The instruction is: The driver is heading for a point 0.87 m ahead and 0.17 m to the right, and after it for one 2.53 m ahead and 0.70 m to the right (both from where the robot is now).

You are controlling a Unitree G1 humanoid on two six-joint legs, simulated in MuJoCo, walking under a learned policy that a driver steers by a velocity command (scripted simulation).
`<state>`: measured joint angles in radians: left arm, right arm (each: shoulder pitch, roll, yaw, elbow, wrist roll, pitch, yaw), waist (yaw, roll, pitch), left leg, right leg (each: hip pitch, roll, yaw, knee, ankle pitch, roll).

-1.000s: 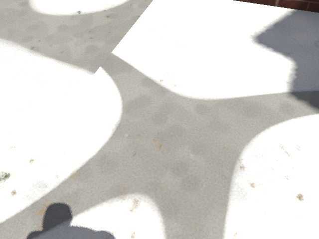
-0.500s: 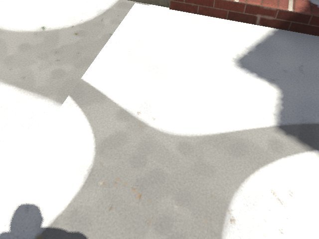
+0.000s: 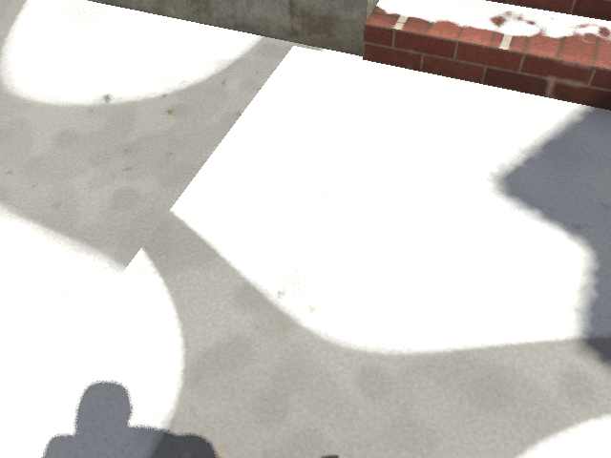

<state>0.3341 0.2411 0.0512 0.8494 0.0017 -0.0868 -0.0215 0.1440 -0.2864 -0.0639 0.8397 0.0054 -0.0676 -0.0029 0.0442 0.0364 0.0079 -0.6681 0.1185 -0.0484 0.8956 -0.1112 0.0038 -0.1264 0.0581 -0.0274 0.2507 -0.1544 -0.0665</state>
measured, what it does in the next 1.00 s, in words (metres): walks ahead, turning right: left foot, then right foot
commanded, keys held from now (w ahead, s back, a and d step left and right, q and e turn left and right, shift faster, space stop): w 0.22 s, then w+e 0.78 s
